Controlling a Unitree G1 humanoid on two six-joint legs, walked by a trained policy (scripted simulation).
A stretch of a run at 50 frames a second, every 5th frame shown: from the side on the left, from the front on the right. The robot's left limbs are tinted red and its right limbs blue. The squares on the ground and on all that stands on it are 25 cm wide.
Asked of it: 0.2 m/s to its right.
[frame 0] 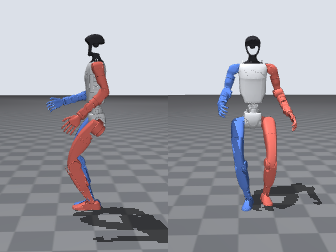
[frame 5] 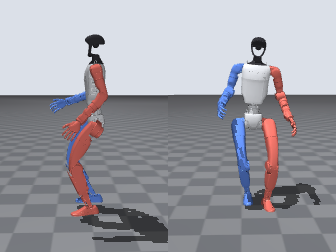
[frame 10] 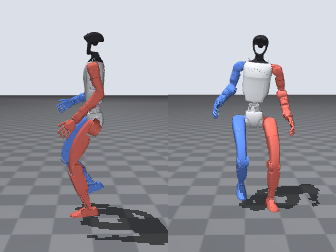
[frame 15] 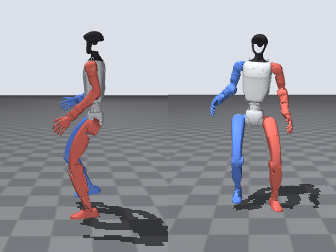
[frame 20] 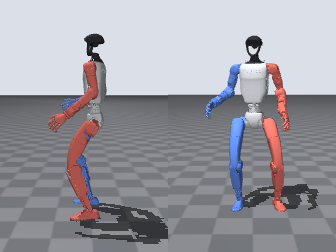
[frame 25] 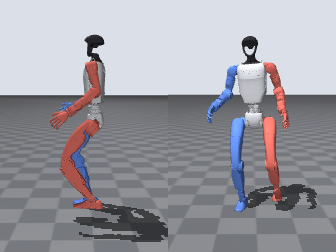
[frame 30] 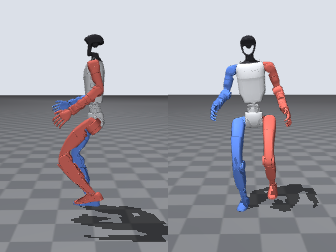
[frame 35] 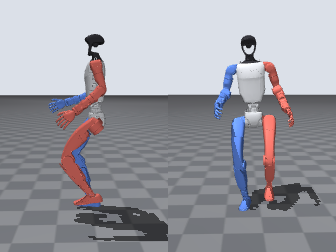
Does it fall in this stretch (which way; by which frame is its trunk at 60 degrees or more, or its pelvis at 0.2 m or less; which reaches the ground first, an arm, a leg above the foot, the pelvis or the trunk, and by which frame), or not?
no
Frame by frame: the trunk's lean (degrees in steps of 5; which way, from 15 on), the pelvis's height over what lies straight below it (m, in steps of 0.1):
0: 0, 0.7
5: 5, 0.7
10: 5, 0.7
15: 5, 0.8
20: 0, 0.7
25: 5, 0.7
30: 5, 0.7
35: 5, 0.7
